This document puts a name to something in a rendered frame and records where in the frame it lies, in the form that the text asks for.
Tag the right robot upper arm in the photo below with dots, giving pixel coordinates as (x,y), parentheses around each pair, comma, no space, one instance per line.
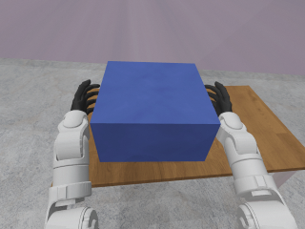
(269,214)

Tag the robot right hand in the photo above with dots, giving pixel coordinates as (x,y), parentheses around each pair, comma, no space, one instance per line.
(222,103)

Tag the robot left hand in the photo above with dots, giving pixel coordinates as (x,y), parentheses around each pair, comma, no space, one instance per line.
(80,101)

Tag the table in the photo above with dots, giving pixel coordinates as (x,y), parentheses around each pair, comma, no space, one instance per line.
(280,150)

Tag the left robot forearm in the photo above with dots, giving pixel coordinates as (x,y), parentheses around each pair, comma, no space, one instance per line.
(70,163)

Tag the left robot upper arm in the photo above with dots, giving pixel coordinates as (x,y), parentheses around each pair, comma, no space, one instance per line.
(75,218)

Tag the right robot forearm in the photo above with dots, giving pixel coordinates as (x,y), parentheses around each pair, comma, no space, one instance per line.
(251,179)

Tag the carton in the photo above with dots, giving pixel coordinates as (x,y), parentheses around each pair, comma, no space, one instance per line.
(153,112)

